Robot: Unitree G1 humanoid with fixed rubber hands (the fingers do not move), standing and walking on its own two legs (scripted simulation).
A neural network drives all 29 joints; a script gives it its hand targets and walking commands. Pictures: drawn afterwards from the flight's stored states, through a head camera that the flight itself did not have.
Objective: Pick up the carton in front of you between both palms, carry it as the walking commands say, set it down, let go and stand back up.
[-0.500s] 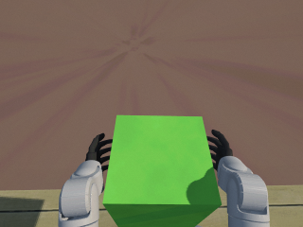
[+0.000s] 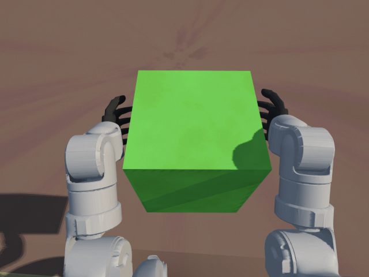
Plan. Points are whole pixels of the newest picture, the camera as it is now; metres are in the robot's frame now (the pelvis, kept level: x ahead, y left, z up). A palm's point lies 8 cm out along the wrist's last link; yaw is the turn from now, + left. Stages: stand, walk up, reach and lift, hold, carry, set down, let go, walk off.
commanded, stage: carry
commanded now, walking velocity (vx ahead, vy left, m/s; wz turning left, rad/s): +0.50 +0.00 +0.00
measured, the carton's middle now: (192, 149) +0.37 +0.01 +0.08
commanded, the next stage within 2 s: none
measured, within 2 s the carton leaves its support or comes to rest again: neither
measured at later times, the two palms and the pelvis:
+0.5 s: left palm (147, 34) +0.74 +0.15 +0.14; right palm (249, 35) +0.72 -0.15 +0.14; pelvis +0.34 +0.03 +0.00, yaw -1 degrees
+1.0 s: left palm out of the picture +1.08 +0.18 +0.21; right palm out of the picture +1.06 -0.12 +0.22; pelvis +0.68 +0.05 +0.05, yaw -1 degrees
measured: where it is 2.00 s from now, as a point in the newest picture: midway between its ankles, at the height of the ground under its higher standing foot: (190, 98)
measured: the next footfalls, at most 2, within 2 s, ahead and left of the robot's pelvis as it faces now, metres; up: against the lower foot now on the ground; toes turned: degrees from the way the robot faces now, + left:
left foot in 0.14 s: +0.29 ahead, +0.11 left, +0.01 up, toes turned +6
right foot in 0.54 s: +0.54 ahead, -0.08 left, +0.05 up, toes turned -5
